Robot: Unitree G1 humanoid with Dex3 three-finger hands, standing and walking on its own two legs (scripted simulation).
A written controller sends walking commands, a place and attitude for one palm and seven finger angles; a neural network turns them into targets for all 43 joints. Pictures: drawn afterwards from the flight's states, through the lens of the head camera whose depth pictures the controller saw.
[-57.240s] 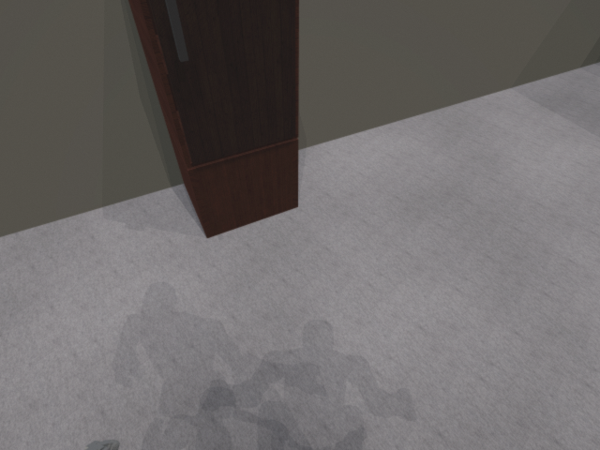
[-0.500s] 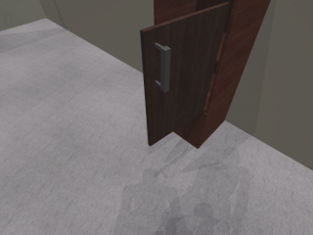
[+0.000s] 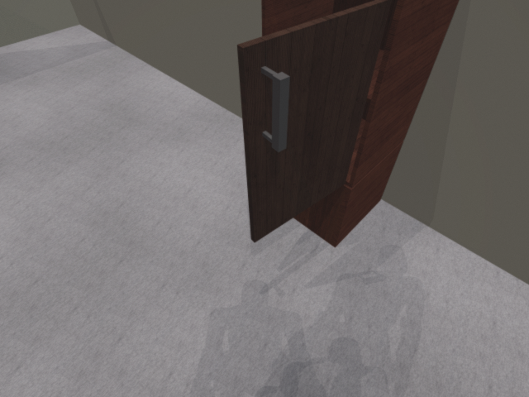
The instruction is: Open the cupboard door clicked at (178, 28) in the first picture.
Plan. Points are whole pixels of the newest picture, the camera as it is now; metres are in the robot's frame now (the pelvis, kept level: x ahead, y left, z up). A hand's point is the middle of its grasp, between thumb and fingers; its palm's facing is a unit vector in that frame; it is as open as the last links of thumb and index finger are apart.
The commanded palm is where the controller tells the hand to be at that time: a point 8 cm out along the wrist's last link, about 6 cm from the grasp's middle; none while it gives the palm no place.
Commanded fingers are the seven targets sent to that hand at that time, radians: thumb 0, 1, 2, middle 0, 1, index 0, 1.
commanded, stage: look to check the result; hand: left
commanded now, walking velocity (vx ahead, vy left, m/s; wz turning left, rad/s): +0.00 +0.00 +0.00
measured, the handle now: (273, 110) +0.61 +0.02 +0.12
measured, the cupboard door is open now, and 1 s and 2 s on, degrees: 82 82 82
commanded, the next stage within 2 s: stand and wait in 0.28 s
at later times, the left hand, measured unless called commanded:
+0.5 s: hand out of the picture +0.00 +0.15 -0.17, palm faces +0.04 -0.98 -0.19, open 7.4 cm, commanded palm none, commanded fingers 0.00 0.90 0.90 -0.20 -0.30 -0.20 -0.30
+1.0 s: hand out of the picture +0.01 +0.14 -0.17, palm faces +0.04 -0.98 -0.20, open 7.4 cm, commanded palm none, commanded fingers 0.00 0.90 0.90 -0.20 -0.30 -0.20 -0.30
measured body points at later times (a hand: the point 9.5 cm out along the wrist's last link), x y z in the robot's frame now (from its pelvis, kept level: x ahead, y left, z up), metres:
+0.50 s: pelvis +0.01 -0.01 +0.00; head +0.02 -0.02 +0.45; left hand +0.00 +0.20 -0.16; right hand -0.01 -0.21 -0.17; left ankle +0.02 +0.10 -0.74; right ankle +0.01 -0.10 -0.74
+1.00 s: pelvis +0.02 -0.02 +0.00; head +0.03 -0.04 +0.45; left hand +0.01 +0.20 -0.15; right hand +0.01 -0.23 -0.17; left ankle +0.02 +0.10 -0.74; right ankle +0.01 -0.10 -0.74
